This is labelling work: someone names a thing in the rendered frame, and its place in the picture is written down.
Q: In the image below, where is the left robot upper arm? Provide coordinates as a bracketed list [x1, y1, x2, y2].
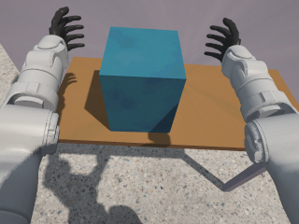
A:
[0, 104, 60, 224]

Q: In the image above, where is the robot left hand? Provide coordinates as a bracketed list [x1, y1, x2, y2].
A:
[49, 7, 85, 51]

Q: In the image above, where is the left robot forearm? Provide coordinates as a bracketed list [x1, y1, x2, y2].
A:
[0, 35, 69, 113]

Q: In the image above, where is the table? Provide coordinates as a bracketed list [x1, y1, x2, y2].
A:
[55, 56, 299, 192]

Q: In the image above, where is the robot right hand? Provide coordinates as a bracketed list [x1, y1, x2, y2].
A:
[204, 18, 241, 63]

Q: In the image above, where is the right robot forearm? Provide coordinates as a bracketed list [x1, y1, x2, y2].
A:
[221, 45, 299, 123]

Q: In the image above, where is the carton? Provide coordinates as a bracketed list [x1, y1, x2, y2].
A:
[99, 26, 187, 133]

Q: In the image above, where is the right robot upper arm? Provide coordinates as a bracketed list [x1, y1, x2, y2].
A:
[244, 113, 299, 224]

